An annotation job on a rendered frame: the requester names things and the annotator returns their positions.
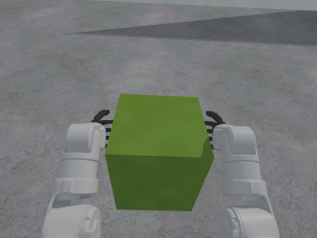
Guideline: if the left robot hand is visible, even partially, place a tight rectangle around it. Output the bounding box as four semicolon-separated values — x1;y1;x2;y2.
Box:
91;109;114;148

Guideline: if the left robot upper arm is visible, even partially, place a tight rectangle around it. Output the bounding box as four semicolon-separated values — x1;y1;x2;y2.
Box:
41;204;101;238

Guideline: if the carton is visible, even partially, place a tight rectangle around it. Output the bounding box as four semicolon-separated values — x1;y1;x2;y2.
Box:
105;93;214;211

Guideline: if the right robot hand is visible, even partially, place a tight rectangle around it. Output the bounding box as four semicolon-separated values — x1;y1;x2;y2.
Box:
204;111;225;150

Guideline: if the right robot upper arm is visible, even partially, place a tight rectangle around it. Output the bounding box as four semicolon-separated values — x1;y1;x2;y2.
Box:
219;204;279;238

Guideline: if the left robot forearm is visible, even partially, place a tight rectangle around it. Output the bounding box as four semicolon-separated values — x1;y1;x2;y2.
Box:
40;122;106;238

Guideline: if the right robot forearm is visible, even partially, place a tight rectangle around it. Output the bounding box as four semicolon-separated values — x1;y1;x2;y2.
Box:
212;124;280;238

